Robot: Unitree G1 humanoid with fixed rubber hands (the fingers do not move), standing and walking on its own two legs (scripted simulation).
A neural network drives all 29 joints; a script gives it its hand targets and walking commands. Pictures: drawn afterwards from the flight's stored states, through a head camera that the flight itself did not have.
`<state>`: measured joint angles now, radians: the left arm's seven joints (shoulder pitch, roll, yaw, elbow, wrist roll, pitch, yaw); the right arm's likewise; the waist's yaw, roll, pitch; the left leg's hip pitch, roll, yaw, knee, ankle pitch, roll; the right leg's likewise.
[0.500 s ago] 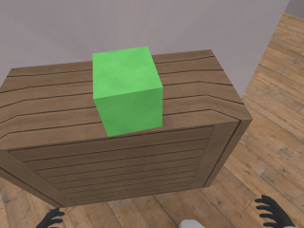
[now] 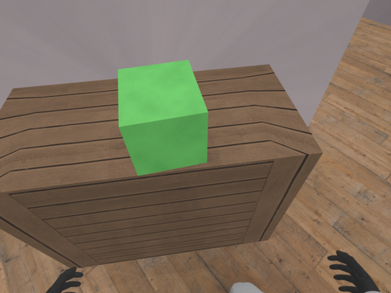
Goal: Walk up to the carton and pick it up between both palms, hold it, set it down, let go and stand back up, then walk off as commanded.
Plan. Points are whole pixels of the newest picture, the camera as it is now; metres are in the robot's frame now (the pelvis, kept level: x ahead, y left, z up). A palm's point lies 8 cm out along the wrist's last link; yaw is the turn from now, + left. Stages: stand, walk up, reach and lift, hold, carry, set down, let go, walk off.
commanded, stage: walk up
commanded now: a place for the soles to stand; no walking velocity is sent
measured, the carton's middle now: (163, 117) +0.52 +0.08 +0.05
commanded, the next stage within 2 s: none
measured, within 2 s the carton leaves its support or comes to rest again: neither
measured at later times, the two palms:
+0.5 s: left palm out of the picture +0.13 +0.30 -0.07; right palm (366, 291) +0.12 -0.31 -0.07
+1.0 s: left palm out of the picture +0.13 +0.37 -0.09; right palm (337, 290) +0.13 -0.25 -0.06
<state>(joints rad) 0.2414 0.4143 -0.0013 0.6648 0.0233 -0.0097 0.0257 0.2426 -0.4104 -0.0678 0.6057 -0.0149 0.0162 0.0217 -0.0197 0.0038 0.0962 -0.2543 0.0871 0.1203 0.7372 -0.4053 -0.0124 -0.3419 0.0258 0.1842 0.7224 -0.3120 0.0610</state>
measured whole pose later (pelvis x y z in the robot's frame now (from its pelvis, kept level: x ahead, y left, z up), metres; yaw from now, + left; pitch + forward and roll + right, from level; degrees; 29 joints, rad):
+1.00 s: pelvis +0.01 +0.06 -0.01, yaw +0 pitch -7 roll -4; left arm 0.28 0.42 0.00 0.67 0.02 -0.02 0.04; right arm 0.26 -0.41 -0.09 0.61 -0.01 0.01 0.03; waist -0.02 0.03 0.09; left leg -0.31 0.07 0.12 0.86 -0.42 0.04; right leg -0.32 0.03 0.19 0.85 -0.48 0.00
